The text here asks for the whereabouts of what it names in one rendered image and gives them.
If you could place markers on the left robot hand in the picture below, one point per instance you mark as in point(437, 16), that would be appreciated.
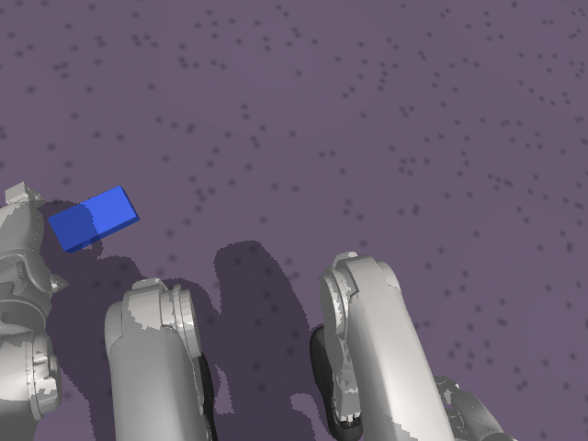
point(22, 225)

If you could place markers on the left robot foot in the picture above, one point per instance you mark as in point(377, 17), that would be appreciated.
point(208, 398)

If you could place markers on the left robot arm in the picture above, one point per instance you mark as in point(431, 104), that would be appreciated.
point(30, 375)

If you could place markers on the right robot hand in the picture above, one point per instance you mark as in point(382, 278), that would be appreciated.
point(470, 420)

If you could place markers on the right robot foot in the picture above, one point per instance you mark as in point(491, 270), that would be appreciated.
point(323, 375)

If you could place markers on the small box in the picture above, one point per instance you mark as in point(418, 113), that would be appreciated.
point(93, 219)

